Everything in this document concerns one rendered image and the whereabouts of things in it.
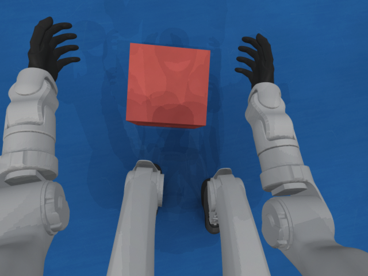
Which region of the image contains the robot left forearm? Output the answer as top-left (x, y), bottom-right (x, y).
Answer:
top-left (0, 67), bottom-right (59, 187)

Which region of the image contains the robot left upper arm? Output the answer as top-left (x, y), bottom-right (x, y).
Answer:
top-left (0, 180), bottom-right (70, 276)

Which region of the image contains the right robot foot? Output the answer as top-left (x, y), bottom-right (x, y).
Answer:
top-left (201, 178), bottom-right (220, 234)

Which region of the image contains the right robot hand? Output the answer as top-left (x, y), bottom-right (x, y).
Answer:
top-left (235, 33), bottom-right (274, 89)

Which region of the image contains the robot right upper arm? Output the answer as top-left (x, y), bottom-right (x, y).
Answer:
top-left (262, 195), bottom-right (368, 276)

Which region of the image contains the left robot hand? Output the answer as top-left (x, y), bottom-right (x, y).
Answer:
top-left (28, 17), bottom-right (80, 82)

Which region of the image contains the carton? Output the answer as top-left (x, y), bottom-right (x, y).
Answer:
top-left (126, 43), bottom-right (210, 129)

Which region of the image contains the robot right thigh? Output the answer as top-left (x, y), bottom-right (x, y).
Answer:
top-left (207, 174), bottom-right (271, 276)

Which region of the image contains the robot right forearm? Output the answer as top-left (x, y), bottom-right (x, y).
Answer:
top-left (245, 82), bottom-right (335, 235)

